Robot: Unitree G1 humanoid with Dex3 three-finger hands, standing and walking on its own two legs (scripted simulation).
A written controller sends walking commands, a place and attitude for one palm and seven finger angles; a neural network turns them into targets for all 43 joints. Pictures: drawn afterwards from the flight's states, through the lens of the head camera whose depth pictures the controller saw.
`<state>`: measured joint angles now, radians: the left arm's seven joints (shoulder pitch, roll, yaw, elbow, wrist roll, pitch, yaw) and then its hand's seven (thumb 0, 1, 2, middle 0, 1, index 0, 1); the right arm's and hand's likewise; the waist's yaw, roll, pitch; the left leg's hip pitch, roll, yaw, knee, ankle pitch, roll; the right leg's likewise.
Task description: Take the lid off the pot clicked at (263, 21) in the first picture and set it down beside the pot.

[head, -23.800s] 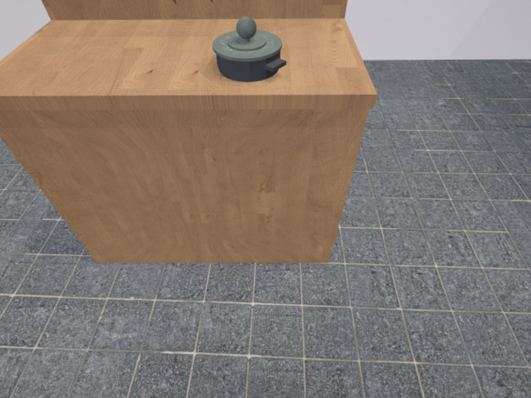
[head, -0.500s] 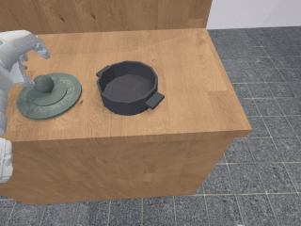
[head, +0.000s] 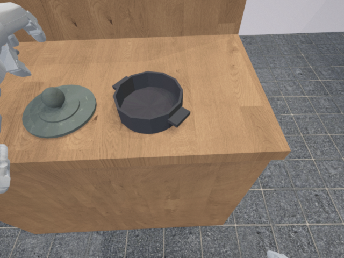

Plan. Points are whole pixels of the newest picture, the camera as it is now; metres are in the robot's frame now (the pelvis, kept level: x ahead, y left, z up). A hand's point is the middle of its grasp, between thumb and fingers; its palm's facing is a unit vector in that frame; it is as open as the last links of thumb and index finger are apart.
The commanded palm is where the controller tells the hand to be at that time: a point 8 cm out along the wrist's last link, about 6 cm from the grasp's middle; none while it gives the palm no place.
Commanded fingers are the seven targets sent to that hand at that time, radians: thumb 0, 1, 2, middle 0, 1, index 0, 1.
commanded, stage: raise the empty hand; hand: left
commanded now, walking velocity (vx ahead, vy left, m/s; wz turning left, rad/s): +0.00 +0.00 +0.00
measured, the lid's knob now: (53, 97) +0.47 +0.29 +0.12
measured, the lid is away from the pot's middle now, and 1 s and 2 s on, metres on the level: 0.23 0.23 0.23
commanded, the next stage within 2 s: draw the hand back to the body in 0.18 s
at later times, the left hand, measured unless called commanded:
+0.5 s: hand (17, 52) +0.44 +0.28 +0.26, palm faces -0.17 -0.05 -0.98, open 11.0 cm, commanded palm +0.40 +0.29 +0.32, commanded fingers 0.00 -0.19 1.02 -0.59 -0.39 -0.59 -0.39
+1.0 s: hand (25, 53) +0.38 +0.22 +0.29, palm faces +0.34 -0.87 -0.36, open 10.9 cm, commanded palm +0.33 +0.27 +0.31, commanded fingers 0.00 -0.00 1.00 -0.52 -0.38 -0.52 -0.38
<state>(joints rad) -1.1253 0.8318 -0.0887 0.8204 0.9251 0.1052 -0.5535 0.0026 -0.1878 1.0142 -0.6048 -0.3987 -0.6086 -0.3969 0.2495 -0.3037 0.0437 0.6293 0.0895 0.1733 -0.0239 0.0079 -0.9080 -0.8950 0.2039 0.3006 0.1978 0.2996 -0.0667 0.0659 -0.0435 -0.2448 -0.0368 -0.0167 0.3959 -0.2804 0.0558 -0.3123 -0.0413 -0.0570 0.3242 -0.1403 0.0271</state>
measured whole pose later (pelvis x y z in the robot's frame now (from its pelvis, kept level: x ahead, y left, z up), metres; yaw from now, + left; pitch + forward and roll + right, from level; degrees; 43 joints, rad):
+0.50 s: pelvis +0.00 -0.01 +0.00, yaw -1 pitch +7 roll -1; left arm -1.01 0.84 -0.04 0.66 0.90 0.15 -0.58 0.00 -0.19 1.01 -0.60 -0.40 -0.61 -0.40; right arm 0.24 -0.31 0.05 0.60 0.09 0.18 -0.02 0.01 -0.91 -0.90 0.20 0.30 0.20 0.30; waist -0.05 0.08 -0.05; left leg -0.23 -0.03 -0.01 0.39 -0.28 0.05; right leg -0.31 -0.03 -0.05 0.35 -0.15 0.02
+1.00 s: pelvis -0.01 -0.02 +0.00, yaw -1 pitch +0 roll -1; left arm -0.60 0.56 0.31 0.23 0.01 -0.07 -0.06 0.00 -0.17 1.01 -0.60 -0.40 -0.60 -0.40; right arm 0.22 -0.22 0.09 0.59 0.06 0.01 -0.05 0.01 -0.91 -0.90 0.20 0.30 0.20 0.30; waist 0.01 0.03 0.02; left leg -0.09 0.00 0.00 0.39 -0.30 0.02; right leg -0.19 -0.01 -0.04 0.36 -0.17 0.00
